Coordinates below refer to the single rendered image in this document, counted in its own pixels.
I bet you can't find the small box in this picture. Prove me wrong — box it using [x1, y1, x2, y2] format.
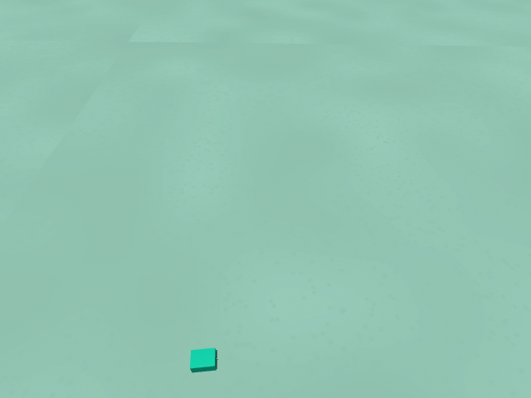
[190, 348, 217, 373]

